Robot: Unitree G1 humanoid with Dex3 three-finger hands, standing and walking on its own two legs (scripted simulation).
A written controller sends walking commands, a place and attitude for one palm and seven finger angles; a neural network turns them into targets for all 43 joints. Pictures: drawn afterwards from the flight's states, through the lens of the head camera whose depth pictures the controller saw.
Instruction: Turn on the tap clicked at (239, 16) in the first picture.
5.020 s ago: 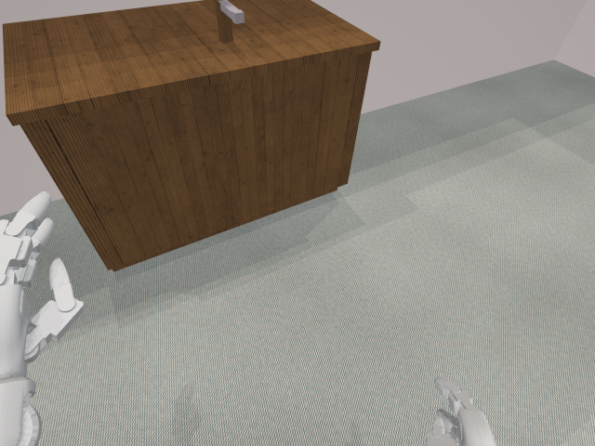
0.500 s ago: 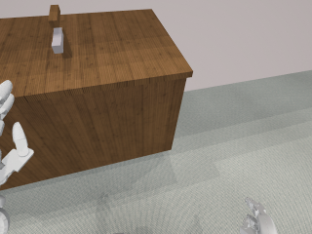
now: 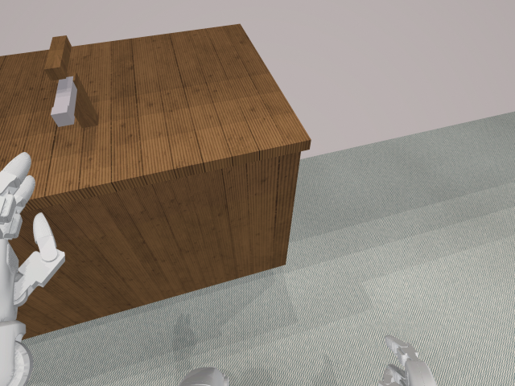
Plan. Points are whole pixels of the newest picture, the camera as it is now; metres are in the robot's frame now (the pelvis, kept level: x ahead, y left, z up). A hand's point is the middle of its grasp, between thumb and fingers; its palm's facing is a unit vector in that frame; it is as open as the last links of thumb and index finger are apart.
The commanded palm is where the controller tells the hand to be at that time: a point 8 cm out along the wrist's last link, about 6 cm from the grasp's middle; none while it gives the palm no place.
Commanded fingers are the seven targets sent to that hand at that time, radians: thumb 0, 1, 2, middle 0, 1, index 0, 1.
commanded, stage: take the last steps up to it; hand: left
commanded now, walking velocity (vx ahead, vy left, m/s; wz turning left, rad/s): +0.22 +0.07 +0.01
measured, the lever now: (63, 115) +0.54 +0.41 +0.11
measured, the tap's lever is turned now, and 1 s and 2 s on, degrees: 0 0 0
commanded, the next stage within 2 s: come to a stop and stand still in 0.40 s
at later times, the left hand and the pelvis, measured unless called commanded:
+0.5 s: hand (84, 194) +0.31 +0.24 +0.17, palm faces +0.40 -0.79 -0.47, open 7.4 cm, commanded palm +0.25 +0.28 +0.18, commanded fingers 0.00 0.90 0.90 -0.20 -0.30 -0.20 -0.30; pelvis +0.09 +0.00 -0.01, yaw -1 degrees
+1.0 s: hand (92, 182) +0.32 +0.23 +0.18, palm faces +0.38 -0.83 -0.41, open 7.4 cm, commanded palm +0.27 +0.27 +0.18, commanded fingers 0.00 0.90 0.90 -0.20 -0.30 -0.20 -0.30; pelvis +0.10 +0.00 +0.00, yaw -2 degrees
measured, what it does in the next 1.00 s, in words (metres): steps on the spot: left foot, then right foot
